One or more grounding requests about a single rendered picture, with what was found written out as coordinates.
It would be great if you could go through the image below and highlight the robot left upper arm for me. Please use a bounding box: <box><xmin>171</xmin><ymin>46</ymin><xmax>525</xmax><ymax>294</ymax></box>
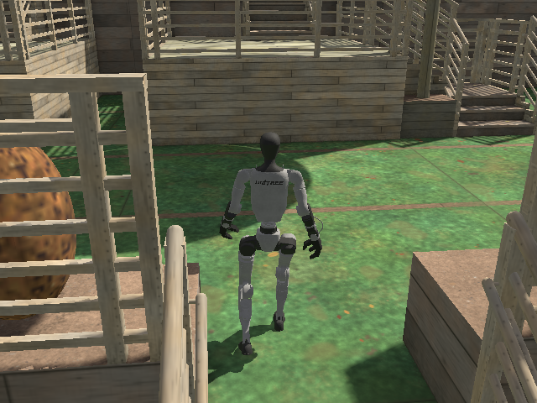
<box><xmin>228</xmin><ymin>168</ymin><xmax>253</xmax><ymax>214</ymax></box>

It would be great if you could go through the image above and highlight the robot right hand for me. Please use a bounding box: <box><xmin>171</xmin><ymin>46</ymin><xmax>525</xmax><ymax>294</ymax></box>
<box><xmin>303</xmin><ymin>238</ymin><xmax>322</xmax><ymax>259</ymax></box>

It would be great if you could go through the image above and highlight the robot right upper arm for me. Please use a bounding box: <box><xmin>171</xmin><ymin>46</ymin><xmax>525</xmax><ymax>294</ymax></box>
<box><xmin>287</xmin><ymin>169</ymin><xmax>310</xmax><ymax>217</ymax></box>

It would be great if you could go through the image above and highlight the robot left foot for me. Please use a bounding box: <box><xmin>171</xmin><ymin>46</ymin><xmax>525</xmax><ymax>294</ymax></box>
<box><xmin>238</xmin><ymin>339</ymin><xmax>253</xmax><ymax>355</ymax></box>

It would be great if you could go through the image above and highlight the robot right forearm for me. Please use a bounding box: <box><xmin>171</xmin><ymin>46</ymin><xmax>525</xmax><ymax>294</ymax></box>
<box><xmin>302</xmin><ymin>203</ymin><xmax>320</xmax><ymax>241</ymax></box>

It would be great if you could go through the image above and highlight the robot left hand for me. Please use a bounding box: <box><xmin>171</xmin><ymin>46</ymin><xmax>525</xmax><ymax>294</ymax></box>
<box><xmin>219</xmin><ymin>224</ymin><xmax>239</xmax><ymax>239</ymax></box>

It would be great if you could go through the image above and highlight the right robot thigh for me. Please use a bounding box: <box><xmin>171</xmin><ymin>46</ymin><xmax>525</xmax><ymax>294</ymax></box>
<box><xmin>275</xmin><ymin>233</ymin><xmax>296</xmax><ymax>281</ymax></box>

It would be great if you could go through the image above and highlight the robot left forearm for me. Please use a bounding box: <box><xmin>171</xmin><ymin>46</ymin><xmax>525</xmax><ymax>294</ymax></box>
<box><xmin>221</xmin><ymin>201</ymin><xmax>237</xmax><ymax>228</ymax></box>

